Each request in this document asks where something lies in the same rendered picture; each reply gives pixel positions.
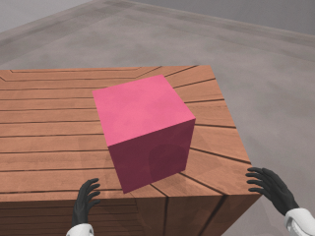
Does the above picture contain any carton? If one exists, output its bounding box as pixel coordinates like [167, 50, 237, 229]
[92, 74, 196, 195]

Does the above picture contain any pedestal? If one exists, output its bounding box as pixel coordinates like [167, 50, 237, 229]
[0, 65, 263, 236]

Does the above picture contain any robot right forearm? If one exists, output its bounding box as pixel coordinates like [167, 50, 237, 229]
[283, 207, 315, 236]

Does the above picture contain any robot left hand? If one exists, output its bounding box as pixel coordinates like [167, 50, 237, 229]
[71, 178, 100, 228]

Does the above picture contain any robot left forearm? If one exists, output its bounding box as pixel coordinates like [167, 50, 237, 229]
[66, 223, 95, 236]

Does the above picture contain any robot right hand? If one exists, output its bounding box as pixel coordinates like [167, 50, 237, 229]
[245, 167, 299, 216]

